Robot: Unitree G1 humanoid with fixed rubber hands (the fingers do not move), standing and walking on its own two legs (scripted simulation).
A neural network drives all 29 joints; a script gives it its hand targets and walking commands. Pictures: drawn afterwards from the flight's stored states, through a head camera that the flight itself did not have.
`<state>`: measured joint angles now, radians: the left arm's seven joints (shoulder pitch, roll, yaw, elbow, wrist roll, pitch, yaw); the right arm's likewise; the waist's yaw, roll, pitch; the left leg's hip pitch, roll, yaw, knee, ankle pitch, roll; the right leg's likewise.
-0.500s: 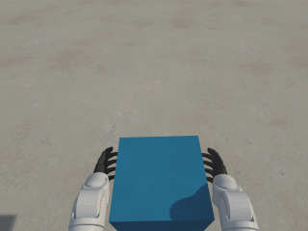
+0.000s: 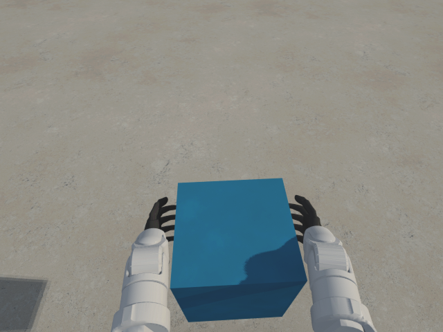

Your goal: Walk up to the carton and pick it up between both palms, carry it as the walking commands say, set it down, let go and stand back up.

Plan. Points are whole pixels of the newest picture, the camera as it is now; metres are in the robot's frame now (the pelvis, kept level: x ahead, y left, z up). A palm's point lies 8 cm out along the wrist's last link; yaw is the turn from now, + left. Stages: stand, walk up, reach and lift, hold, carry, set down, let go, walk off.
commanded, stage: set down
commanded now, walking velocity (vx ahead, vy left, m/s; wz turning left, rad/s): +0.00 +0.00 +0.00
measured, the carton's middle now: (233, 253) +0.31 +0.01 -0.07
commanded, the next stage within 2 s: none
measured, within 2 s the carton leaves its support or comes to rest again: neither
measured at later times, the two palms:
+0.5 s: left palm (161, 245) +0.33 +0.17 -0.09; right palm (294, 245) +0.35 -0.13 -0.09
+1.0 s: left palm (169, 250) +0.36 +0.17 -0.18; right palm (286, 250) +0.37 -0.13 -0.18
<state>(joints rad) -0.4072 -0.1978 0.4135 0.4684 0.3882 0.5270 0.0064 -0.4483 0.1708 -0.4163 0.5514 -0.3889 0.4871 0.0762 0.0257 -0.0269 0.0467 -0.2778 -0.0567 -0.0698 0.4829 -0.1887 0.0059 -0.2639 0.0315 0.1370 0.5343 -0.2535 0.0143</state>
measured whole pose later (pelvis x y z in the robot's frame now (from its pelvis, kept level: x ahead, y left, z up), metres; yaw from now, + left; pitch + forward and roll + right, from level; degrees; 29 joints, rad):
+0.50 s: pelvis +0.00 -0.01 -0.04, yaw +1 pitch +23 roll +0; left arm -0.46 -0.14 0.42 0.50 0.31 0.27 -0.03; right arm -0.44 0.21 -0.38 0.49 -0.31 0.25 -0.01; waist 0.03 -0.02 -0.08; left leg -0.90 -0.05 -0.12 0.76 -0.25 -0.03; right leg -0.86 0.08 0.09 0.78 -0.30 0.00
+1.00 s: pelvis -0.03 +0.00 -0.11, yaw +1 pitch +36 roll -1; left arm -0.64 -0.13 0.45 0.53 0.27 0.28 0.02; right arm -0.63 0.14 -0.45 0.55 -0.27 0.25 0.01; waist 0.02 -0.01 -0.21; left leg -1.41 -0.09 -0.10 1.15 -0.36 -0.02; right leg -1.37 0.09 0.10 1.16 -0.42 0.04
